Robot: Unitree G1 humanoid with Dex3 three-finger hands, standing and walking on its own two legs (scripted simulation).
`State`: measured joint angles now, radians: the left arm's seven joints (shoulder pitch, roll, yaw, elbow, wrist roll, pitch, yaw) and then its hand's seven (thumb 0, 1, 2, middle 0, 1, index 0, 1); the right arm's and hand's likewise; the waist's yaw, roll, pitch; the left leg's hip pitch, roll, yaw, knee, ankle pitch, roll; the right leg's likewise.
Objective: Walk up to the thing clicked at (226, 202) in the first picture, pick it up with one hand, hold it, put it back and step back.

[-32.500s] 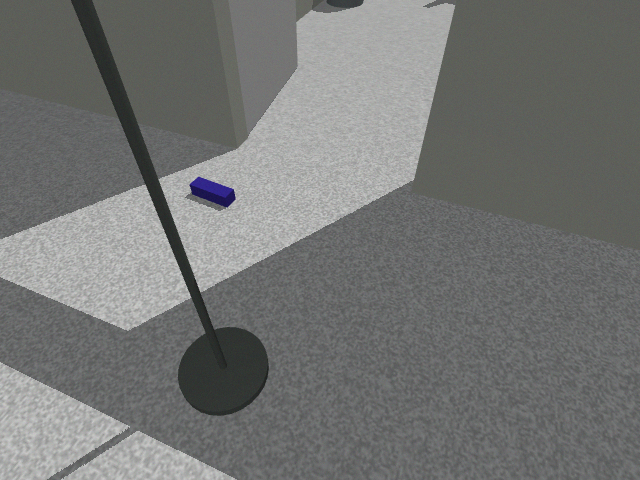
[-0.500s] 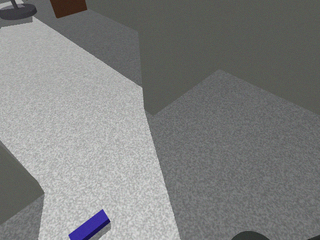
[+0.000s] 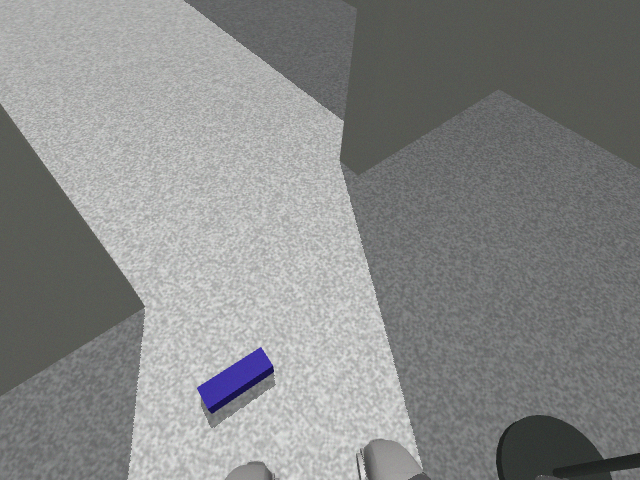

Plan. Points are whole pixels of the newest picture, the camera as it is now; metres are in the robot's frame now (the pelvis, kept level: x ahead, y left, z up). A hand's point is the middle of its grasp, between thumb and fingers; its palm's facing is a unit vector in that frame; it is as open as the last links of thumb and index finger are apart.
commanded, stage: walk up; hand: left
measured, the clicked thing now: (236, 379) +0.45 +0.21 -0.72
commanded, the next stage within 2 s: none
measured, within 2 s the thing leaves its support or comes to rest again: neither
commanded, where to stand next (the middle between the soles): +0.04 +0.00 m, yaw -5 degrees
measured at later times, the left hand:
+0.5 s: hand out of the picture +0.10 +0.27 -0.13, palm faces -0.15 -0.92 -0.35, open 7.4 cm
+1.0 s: hand out of the picture +0.16 +0.24 -0.12, palm faces -0.19 -0.91 -0.36, open 7.4 cm
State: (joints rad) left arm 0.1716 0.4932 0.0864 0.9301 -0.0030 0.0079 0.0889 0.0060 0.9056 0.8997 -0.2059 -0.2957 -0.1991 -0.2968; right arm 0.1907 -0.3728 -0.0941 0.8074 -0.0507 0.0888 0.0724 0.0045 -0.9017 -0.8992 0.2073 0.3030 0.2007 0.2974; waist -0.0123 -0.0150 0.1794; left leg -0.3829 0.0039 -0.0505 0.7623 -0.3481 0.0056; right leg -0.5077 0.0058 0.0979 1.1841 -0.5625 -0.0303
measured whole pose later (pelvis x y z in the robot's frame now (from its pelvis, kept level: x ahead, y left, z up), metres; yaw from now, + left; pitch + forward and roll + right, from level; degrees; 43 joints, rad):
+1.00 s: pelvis +0.02 +0.01 +0.02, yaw -10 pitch -4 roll +1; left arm 0.14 0.37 0.00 1.00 0.00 -0.02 -0.01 0.01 0.90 0.90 -0.21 -0.30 -0.20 -0.30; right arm 0.16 -0.37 -0.02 1.00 -0.01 -0.03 0.02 0.01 -0.90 -0.90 0.21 0.30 0.20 0.30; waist -0.01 -0.01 0.07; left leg -0.17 0.03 0.09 0.50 -0.27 0.00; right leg -0.10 0.03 0.07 0.51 -0.34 -0.02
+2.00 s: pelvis +0.01 -0.03 +0.02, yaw -11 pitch -4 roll +1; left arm 0.14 0.36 0.04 0.97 0.01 -0.02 0.02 0.00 0.90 0.90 -0.21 -0.30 -0.20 -0.30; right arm 0.22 -0.43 -0.08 0.97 -0.01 0.08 0.01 0.01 -0.90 -0.90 0.21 0.30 0.20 0.30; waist -0.02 0.06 0.17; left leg -0.35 -0.03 -0.12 1.01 -0.53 0.00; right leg -0.28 -0.03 -0.03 0.57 -0.22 -0.02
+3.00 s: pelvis +0.02 -0.01 +0.00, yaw -3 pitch -4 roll -1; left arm 0.12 0.40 0.04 0.93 0.00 -0.03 0.00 0.01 0.90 0.90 -0.21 -0.30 -0.20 -0.30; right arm 0.21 -0.42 -0.04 0.93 0.00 0.03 -0.01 0.01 -0.90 -0.90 0.21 0.30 0.20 0.30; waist -0.03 0.01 0.16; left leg -0.33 0.00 -0.10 0.91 -0.51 -0.01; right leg -0.37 -0.05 -0.02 0.68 -0.24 0.02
